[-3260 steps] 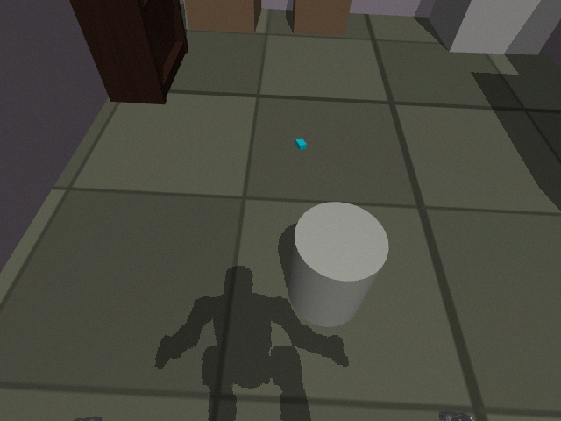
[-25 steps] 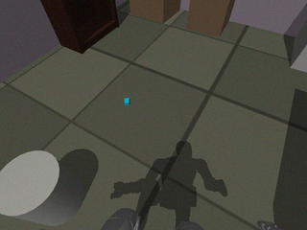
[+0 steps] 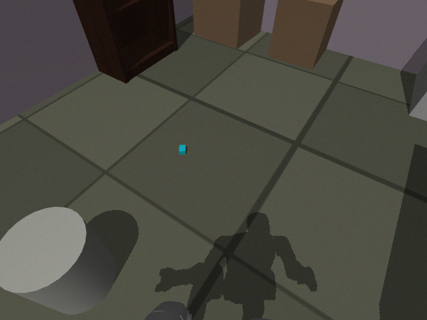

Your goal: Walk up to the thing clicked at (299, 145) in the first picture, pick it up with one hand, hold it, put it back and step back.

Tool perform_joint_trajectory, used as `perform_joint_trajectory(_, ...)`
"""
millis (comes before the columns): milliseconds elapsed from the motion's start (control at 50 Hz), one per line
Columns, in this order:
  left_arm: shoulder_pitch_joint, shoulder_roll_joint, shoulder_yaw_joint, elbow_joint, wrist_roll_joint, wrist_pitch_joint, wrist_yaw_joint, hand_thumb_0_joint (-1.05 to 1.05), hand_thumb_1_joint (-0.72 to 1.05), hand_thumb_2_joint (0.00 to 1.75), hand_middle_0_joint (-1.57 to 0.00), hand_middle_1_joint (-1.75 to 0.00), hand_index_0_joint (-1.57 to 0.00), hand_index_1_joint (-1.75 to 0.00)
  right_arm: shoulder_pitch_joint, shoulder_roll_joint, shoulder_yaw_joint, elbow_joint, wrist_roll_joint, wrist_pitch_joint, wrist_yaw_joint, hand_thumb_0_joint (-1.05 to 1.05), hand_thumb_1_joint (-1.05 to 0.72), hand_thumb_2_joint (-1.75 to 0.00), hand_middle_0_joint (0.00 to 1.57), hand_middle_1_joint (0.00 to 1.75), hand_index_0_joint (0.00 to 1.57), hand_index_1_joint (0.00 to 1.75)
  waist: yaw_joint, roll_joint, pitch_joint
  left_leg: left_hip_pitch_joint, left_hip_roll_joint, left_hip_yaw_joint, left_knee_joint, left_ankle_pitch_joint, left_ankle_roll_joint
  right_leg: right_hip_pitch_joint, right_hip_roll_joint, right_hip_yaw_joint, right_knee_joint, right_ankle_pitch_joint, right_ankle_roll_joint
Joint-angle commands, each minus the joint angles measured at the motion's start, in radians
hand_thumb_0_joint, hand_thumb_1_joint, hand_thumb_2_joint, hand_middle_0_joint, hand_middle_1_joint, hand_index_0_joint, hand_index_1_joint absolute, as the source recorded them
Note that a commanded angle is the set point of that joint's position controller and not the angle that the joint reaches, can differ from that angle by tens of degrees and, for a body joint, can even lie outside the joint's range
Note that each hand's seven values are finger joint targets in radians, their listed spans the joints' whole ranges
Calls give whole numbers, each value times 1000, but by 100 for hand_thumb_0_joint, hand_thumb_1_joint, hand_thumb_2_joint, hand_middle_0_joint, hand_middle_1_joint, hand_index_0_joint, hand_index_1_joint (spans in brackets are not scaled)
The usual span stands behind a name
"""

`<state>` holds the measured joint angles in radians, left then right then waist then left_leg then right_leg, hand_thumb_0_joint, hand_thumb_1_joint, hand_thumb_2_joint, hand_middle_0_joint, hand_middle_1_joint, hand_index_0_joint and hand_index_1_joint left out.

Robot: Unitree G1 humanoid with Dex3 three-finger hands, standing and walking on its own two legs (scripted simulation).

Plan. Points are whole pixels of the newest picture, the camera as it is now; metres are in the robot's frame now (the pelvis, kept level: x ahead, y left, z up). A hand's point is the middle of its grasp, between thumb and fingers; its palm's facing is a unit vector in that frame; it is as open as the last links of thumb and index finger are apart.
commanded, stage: step back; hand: left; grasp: from above
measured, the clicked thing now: (182, 149) +1.13 +0.21 -0.75
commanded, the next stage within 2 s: stand in 0.46 s
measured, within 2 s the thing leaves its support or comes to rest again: neither
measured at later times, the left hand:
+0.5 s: hand (76, 314) +0.14 +0.28 -0.14, palm faces +0.01 -0.94 -0.35, open 7.4 cm
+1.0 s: hand out of the picture +0.12 +0.27 -0.14, palm faces -0.06 -0.94 -0.33, open 7.4 cm
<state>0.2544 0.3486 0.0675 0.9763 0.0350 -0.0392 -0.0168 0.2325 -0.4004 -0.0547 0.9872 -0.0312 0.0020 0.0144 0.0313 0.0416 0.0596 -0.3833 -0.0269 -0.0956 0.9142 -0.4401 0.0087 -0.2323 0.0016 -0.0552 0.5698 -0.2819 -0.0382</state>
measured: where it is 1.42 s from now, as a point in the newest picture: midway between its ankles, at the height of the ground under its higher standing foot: outside the picture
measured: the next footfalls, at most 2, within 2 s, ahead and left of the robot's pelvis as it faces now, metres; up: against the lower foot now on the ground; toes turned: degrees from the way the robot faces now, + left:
left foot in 0.14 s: +0.11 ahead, +0.15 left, +0.00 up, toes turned +0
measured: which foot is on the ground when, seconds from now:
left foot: up 0.00-0.12, down 0.14-1.00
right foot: down 0.00-1.00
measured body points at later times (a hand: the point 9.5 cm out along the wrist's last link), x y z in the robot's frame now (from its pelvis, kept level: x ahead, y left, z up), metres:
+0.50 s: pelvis +0.04 +0.02 +0.01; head +0.06 +0.03 +0.46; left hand +0.14 +0.33 -0.12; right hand +0.18 -0.26 -0.11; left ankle +0.07 +0.15 -0.73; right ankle +0.02 -0.11 -0.73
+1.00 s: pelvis +0.04 +0.02 +0.02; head +0.06 +0.02 +0.47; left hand +0.13 +0.32 -0.12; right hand +0.11 -0.28 -0.12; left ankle +0.07 +0.15 -0.73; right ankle +0.02 -0.11 -0.73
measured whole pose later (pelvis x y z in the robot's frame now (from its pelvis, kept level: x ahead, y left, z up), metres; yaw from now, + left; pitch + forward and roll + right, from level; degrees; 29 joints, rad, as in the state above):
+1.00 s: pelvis +0.04 +0.02 +0.02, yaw -1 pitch -2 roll +0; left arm 0.10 0.35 0.00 1.15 0.01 -0.02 -0.01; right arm 0.09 -0.35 -0.01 1.17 -0.01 -0.01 0.02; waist -0.01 -0.01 0.06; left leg -0.15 0.02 0.02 0.32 -0.14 -0.01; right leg -0.08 -0.02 -0.01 0.32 -0.21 0.02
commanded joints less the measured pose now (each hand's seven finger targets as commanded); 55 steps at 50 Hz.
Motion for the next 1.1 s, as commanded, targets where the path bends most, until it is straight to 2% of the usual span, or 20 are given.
perform_joint_trajectory(0,-72,293,65,-80,0,-37,23,0,90,90,-20,-30,-20,-30,8,-143,-39,-59,3,-24,-4,0,-90,-90,20,30,20,30,-10,-158,12,-8,49,15,-126,12,-16,-49,-255,263,-264,-43,-136)
perform_joint_trajectory(60,-117,287,52,-85,-9,-20,23,0,90,90,-20,-30,-20,-30,-18,-132,-39,-48,5,-26,-6,0,-90,-90,20,30,20,30,-21,-184,-10,122,38,104,-309,99,-15,-84,-239,190,-179,133,-120)
perform_joint_trajectory(100,-112,252,28,-83,-17,-5,22,0,90,90,-20,-30,-20,-30,2,-133,-41,-31,4,-33,-16,0,-90,-90,20,30,20,30,-45,-129,-47,247,25,94,-438,249,0,-113,-192,143,-55,231,-71)
perform_joint_trajectory(120,-97,217,16,-84,-22,0,22,0,90,90,-20,-30,-20,-30,1,-153,-44,-32,-1,-40,-24,0,-90,-90,20,30,20,30,-47,-75,-85,278,92,12,-484,311,26,-106,-160,119,8,261,-36)
perform_joint_trajectory(140,-75,187,6,-76,-37,8,21,0,90,90,-20,-30,-20,-30,-55,-200,-46,-49,0,-46,-27,0,-90,-90,20,30,20,30,-15,45,-85,219,236,-199,-547,298,78,-119,-72,81,61,114,18)
perform_joint_trajectory(160,-73,222,19,-50,-46,15,26,0,90,90,-20,-30,-20,-30,-108,-245,-47,-58,10,-43,-25,0,-90,-90,20,30,20,30,1,60,-89,99,297,-237,-553,233,162,-9,-25,44,80,-119,21)
perform_joint_trajectory(180,-78,221,15,-37,-37,15,27,0,90,90,-20,-30,-20,-30,-128,-238,-44,-51,9,-40,-23,0,-90,-90,20,30,20,30,0,38,-87,82,295,-221,-544,254,162,35,-30,54,40,-137,14)
perform_joint_trajectory(220,-75,218,11,-14,-30,6,28,0,90,90,-20,-30,-20,-30,-165,-201,-26,-40,13,-36,-24,0,-90,-90,20,30,20,30,11,61,-88,88,232,-126,-509,328,92,77,-57,75,-57,-6,1)
perform_joint_trajectory(260,-83,243,12,3,-33,-2,27,0,90,90,-20,-30,-20,-30,-183,-173,-14,-25,17,-35,-24,0,-90,-90,20,30,20,30,1,67,-81,90,178,-66,-502,318,44,94,-85,111,-95,112,-4)
perform_joint_trajectory(340,-132,245,11,25,-32,-6,30,0,90,90,-20,-30,-20,-30,-192,-160,-11,9,22,-37,-25,0,-90,-90,20,30,20,30,-16,4,-139,194,168,-19,-477,500,36,123,-111,119,-124,272,-2)
perform_joint_trajectory(400,-154,238,8,42,-32,-5,32,0,90,90,-20,-30,-20,-30,-216,-150,-10,26,24,-36,-26,0,-90,-90,20,30,20,30,-18,-13,-138,220,162,3,-476,549,34,129,-118,119,-148,321,6)
perform_joint_trajectory(420,-160,239,8,43,-31,-4,32,0,90,90,-20,-30,-20,-30,-224,-145,-10,29,24,-34,-26,0,-90,-90,20,30,20,30,-16,-20,-128,220,160,12,-482,527,32,122,-121,120,-156,314,6)
perform_joint_trajectory(440,-170,204,-17,61,-36,-3,27,0,90,90,-20,-30,-20,-30,-193,-151,0,41,29,-38,-22,0,-90,-90,20,30,20,30,-34,-27,-138,263,162,-12,-529,513,33,119,-123,127,-190,287,12)
perform_joint_trajectory(500,-190,209,-23,71,-31,-6,27,0,90,90,-20,-30,-20,-30,-222,-144,-1,54,27,-41,-19,0,-90,-90,20,30,20,30,-32,-53,-132,308,162,1,-534,578,23,128,-129,120,-221,352,22)
perform_joint_trajectory(560,-212,216,-24,84,-32,-4,26,0,90,90,-20,-30,-20,-30,-225,-144,3,67,28,-40,-15,0,-90,-90,20,30,20,30,-36,-40,-104,293,160,1,-580,509,15,133,-130,126,-260,267,28)
perform_joint_trajectory(720,-222,220,-24,103,-27,-5,25,0,90,90,-20,-30,-20,-30,-243,-140,5,88,25,-42,-15,0,-90,-90,20,30,20,30,-30,-36,-107,299,161,11,-625,464,4,149,-138,124,-295,226,25)
perform_joint_trajectory(840,-219,217,-26,113,-25,-1,22,0,90,90,-20,-30,-20,-30,-230,-149,7,105,22,-37,-13,0,-90,-90,20,30,20,30,-35,-32,-56,251,152,5,-667,288,-1,106,-129,128,-326,83,27)
perform_joint_trajectory(920,-205,212,-28,113,-23,0,22,0,90,90,-20,-30,-20,-30,-223,-154,7,107,22,-37,-13,0,-90,-90,20,30,20,30,-34,-33,-71,273,154,6,-654,298,2,89,-131,130,-329,83,25)
perform_joint_trajectory(960,-208,217,-29,111,-26,-3,22,0,90,90,-20,-30,-20,-30,-209,-155,9,112,24,-38,-13,0,-90,-90,20,30,20,30,-36,-42,-96,270,159,5,-647,357,5,127,-138,131,-316,147,23)
perform_joint_trajectory(1080,-184,211,-31,114,-31,0,22,0,90,90,-20,-30,-20,-30,-196,-160,14,119,25,-41,-17,0,-90,-90,20,30,20,30,-32,-30,-106,299,162,12,-632,447,4,131,-136,130,-304,213,23)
